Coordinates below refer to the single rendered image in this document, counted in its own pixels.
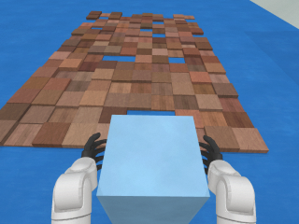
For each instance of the left robot hand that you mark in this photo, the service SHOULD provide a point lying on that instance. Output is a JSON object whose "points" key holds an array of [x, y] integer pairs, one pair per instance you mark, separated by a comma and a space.
{"points": [[91, 150]]}

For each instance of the carton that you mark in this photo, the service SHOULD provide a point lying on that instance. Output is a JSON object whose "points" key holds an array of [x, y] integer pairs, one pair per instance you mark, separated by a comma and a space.
{"points": [[152, 170]]}

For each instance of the right robot hand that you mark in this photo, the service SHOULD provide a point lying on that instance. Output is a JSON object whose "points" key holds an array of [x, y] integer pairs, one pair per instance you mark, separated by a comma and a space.
{"points": [[213, 153]]}

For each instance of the right robot forearm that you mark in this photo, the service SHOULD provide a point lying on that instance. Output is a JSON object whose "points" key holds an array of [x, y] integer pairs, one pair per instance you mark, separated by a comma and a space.
{"points": [[235, 196]]}

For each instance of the left robot forearm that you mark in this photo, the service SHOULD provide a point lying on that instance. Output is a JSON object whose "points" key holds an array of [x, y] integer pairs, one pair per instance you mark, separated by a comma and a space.
{"points": [[72, 193]]}

